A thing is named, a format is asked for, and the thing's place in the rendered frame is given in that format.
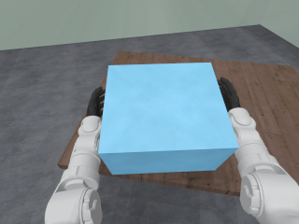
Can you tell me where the robot right hand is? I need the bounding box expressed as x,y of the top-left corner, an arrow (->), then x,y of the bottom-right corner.
217,77 -> 241,113

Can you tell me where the right robot forearm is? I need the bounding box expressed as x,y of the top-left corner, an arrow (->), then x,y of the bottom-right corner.
228,107 -> 299,188

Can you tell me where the table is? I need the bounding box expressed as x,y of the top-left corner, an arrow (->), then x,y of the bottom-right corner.
57,50 -> 299,197

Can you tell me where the robot right upper arm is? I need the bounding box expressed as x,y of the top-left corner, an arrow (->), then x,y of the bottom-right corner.
239,172 -> 299,224

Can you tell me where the robot left hand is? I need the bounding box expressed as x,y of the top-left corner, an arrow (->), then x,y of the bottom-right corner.
86,87 -> 106,118

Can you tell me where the left robot forearm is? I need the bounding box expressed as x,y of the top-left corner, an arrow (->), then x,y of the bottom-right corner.
45,116 -> 102,224

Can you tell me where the carton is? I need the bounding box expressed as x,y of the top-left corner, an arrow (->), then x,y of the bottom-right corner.
98,63 -> 239,175

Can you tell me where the robot left upper arm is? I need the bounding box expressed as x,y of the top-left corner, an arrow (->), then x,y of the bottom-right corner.
45,187 -> 103,224

